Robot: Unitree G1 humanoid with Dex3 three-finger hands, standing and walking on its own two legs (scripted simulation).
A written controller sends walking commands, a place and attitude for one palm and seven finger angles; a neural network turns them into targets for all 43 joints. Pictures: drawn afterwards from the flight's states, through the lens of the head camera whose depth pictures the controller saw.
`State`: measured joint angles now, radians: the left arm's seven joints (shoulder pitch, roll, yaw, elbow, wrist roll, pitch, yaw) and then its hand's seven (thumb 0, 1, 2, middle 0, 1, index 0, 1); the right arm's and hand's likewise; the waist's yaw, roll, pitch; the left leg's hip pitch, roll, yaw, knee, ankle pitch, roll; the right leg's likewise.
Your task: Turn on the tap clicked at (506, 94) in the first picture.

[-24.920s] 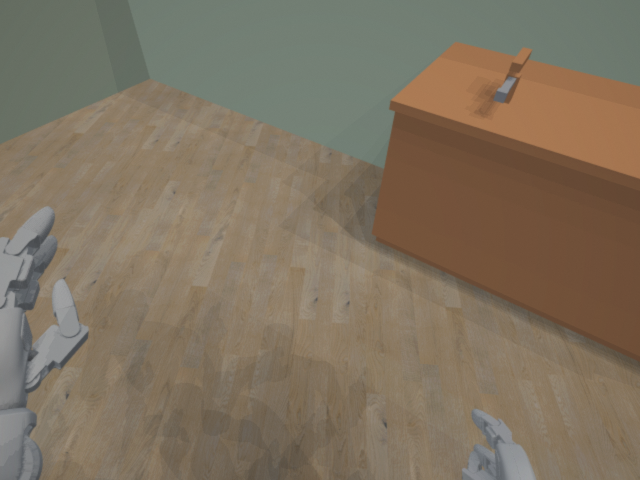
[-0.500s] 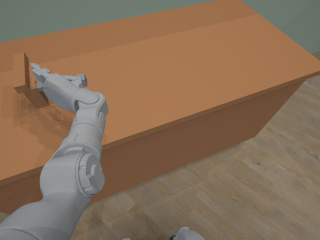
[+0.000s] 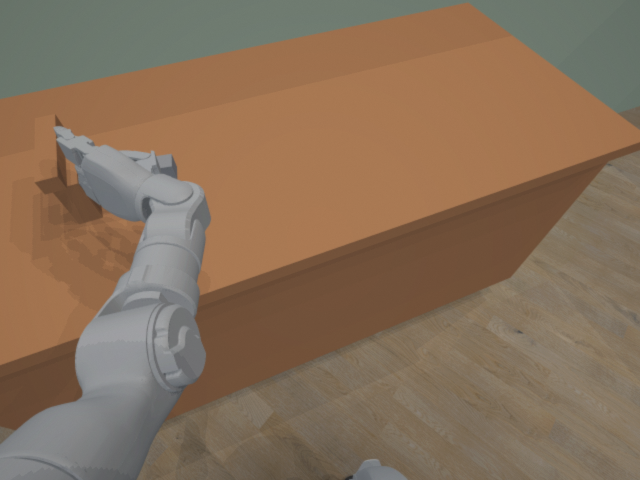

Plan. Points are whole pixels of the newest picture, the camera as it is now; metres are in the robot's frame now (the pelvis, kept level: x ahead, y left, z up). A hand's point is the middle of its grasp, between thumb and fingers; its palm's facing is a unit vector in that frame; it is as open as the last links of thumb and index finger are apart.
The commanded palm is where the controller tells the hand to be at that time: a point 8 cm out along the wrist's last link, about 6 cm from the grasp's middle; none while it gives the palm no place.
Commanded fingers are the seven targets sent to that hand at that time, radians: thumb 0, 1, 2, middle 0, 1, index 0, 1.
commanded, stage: lift the hand up off the lever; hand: left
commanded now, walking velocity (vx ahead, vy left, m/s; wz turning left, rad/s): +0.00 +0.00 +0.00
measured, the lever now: (166, 167) +0.57 +0.20 +0.03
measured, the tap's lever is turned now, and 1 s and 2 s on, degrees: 81 81 81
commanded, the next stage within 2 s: draw the hand back beside the body in 0.02 s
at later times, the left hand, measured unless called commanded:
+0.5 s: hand (111, 216) +0.40 +0.20 +0.14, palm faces +0.33 -0.92 -0.21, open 7.8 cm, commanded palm +0.36 +0.23 +0.15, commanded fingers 0.00 0.90 0.90 -0.17 -0.21 -0.17 -0.21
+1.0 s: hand (12, 305) +0.27 +0.23 +0.18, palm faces +0.32 -0.91 -0.25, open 7.6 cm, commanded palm +0.23 +0.27 +0.19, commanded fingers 0.00 0.90 0.90 -0.20 -0.28 -0.20 -0.28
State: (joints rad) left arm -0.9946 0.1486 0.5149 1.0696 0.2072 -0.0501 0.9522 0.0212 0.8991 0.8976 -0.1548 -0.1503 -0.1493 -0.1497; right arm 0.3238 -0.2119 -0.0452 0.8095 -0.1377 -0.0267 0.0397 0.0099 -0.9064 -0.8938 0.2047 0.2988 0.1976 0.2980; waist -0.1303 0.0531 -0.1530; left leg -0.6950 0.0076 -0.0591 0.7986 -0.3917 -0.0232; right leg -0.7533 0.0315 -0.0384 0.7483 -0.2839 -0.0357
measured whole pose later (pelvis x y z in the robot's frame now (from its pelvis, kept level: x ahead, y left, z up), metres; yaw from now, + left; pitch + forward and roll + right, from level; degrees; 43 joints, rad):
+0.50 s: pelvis +0.01 +0.01 +0.03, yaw -3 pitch +1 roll +0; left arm -0.31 0.26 0.24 0.52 -0.04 -0.06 0.21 0.02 0.89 0.90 -0.17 -0.18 -0.17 -0.18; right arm 0.34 -0.24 -0.03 0.67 0.04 0.03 -0.06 0.01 -0.91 -0.89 0.20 0.30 0.20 0.30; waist -0.05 0.07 -0.05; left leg -0.23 0.01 0.01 0.53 -0.32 -0.01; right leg -0.33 0.04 0.03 0.54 -0.23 -0.02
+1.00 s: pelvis -0.01 +0.01 +0.04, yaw -1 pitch -6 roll +0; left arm 0.06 0.28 0.18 -0.03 -0.06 -0.09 0.09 0.02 0.89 0.90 -0.19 -0.26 -0.19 -0.26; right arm 0.18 -0.21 0.04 0.62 0.01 -0.07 -0.08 0.01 -0.90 -0.89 0.21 0.30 0.20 0.30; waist 0.05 0.06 0.05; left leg -0.04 -0.01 -0.02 0.36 -0.22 -0.01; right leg -0.12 0.01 0.00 0.36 -0.14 -0.02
